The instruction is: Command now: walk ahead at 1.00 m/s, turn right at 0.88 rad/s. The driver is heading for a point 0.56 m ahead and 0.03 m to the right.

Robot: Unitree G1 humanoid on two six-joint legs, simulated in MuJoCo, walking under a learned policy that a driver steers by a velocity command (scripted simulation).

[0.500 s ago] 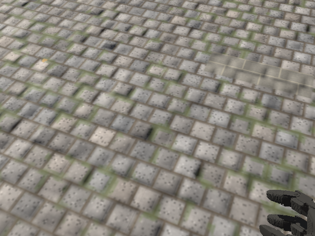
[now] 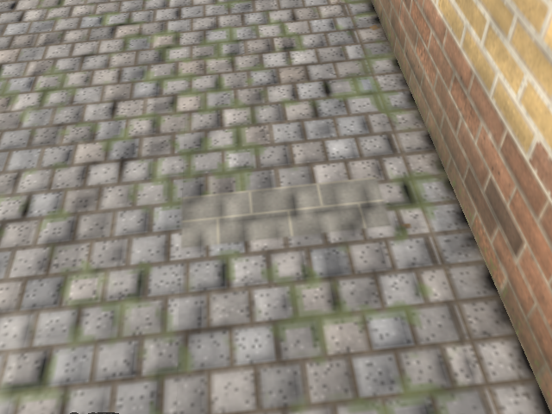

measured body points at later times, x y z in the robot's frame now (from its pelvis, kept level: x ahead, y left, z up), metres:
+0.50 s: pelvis +0.45 -0.03 +0.01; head +0.47 -0.05 +0.46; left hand +0.46 +0.23 -0.11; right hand +0.68 -0.27 -0.03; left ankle +0.71 +0.03 -0.67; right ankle +0.22 -0.05 -0.70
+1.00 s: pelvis +0.69 -0.06 +0.03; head +0.71 -0.06 +0.48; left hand +0.89 +0.17 -0.07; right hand +0.77 -0.33 -0.09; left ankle +0.70 +0.01 -0.70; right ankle +0.74 -0.21 -0.71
